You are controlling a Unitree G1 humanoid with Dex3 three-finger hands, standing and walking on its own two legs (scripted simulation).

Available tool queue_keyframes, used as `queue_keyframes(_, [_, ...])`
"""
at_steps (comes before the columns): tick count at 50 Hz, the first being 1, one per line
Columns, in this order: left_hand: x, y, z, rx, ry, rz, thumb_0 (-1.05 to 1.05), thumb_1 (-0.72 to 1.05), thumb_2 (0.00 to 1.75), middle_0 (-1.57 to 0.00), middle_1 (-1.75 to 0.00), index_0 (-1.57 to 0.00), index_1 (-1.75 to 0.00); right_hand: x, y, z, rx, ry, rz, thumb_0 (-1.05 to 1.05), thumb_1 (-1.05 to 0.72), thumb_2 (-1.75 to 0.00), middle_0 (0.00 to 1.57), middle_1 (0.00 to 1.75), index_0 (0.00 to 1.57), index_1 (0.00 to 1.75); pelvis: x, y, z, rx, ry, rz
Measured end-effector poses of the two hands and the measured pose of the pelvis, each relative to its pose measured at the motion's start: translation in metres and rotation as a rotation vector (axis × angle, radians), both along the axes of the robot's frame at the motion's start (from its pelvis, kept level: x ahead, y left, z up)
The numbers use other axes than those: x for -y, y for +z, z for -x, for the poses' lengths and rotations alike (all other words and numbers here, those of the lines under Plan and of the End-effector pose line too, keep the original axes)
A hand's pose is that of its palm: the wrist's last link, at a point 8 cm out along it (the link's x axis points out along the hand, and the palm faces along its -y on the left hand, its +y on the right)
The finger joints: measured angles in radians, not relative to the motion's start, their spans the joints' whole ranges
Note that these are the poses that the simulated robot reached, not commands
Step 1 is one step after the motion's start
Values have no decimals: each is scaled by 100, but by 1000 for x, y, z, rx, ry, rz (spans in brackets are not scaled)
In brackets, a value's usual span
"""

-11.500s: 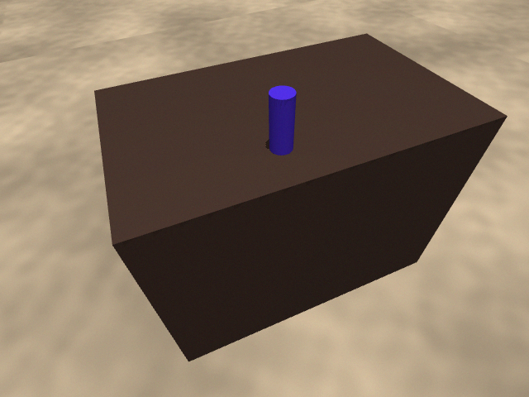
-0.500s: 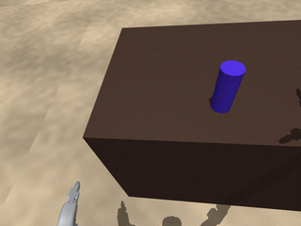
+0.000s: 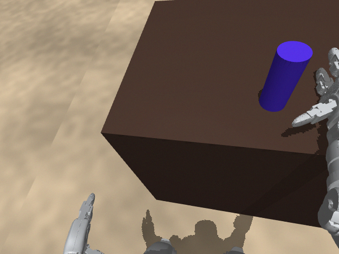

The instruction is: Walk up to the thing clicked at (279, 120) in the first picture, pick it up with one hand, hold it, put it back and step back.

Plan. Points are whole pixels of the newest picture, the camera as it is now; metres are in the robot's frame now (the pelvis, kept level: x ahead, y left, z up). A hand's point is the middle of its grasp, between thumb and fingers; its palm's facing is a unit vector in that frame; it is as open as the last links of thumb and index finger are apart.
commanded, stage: close in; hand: right
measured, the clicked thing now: (281, 80) +0.50 -0.15 +0.10
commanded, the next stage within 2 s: rest palm in 0.38 s
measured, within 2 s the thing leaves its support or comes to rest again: leaves its support in 1.60 s
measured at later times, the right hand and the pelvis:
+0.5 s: hand (285, 84) +0.50 -0.17 +0.09, palm faces +0.08 +1.00 +0.02, open 17.8 cm; pelvis +0.00 +0.01 -0.01, yaw +0 degrees
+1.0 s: hand (278, 80) +0.51 -0.15 +0.09, palm faces +0.08 +1.00 +0.00, open 14.0 cm; pelvis +0.00 +0.01 -0.01, yaw +0 degrees
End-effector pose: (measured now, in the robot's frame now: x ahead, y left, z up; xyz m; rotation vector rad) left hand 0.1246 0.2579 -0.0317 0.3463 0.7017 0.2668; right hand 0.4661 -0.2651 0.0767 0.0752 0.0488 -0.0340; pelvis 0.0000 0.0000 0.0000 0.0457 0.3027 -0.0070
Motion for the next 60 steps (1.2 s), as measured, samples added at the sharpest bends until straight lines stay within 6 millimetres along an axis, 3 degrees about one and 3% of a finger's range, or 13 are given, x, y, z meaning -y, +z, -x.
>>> queue_keyframes(8, [-7, 1, -6, 30, 19, 10, -1, -53, 4, -6, -5, -6, -5, -16, 23, -8, 27, -33, 46, -1, 61, -1, 3, 4, 4, 4, 2, -2, 2, 6, -2, -3])
queue_keyframes(17, [-3, 0, -10, 61, -9, 55, -1, -52, 3, -6, -5, -6, -4, -32, 14, -6, -10, -29, 49, -1, 61, -2, 3, 4, 4, 4, -4, -6, 4, -2, -4, 8])
queue_keyframes(23, [-12, -4, -2, 25, 6, 44, -1, -52, 3, -6, -5, -6, -4, -42, 9, -10, 3, -42, 54, -1, 61, -2, 3, 4, 4, 4, -8, -9, 4, -9, -5, 10])
queue_keyframes(32, [-21, -6, -5, 23, 20, 36, -1, -55, 6, -6, -6, -5, -6, -61, 14, -21, 1, -32, 65, -1, 61, -2, 5, 5, 6, 6, -11, -11, 3, -17, 0, 10])
queue_keyframes(41, [-13, -2, -12, 57, -9, 53, -1, -55, 6, -6, -5, -5, -6, -60, 11, -25, -4, -47, 58, -1, 61, -4, 38, 21, 38, 22, -13, -13, 4, -26, -5, 12])
queue_keyframes(50, [-11, -4, -3, 20, 2, 52, -1, -53, 5, -5, -5, -5, -5, -60, 10, -24, 5, -41, 72, -1, 57, -14, 71, 42, 71, 43, -9, -12, 2, -27, -4, 9])
queue_keyframes(60, [-14, -3, -11, 33, 14, 45, -1, -53, 5, -5, -5, -5, -5, -62, 9, -20, -7, -46, 65, -1, 36, -41, 98, 71, 99, 72, -6, -9, 0, -16, 0, 11])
